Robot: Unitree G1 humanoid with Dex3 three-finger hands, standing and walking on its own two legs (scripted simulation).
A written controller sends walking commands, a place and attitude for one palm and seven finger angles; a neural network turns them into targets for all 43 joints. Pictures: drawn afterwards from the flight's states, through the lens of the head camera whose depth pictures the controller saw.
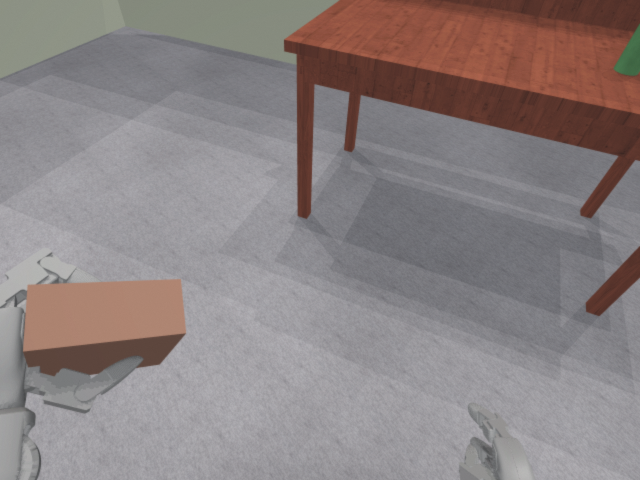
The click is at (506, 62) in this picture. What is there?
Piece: table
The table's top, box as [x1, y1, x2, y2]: [284, 0, 639, 128]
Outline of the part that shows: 284,39 285,51 639,128 639,72 635,76 629,76 618,73 613,69 613,66 632,35 632,31 442,0 339,0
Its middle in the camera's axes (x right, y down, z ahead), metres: +0.64 -0.64 +1.30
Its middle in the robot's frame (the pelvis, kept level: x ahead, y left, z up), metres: +1.44 -0.56 +0.00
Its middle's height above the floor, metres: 0.77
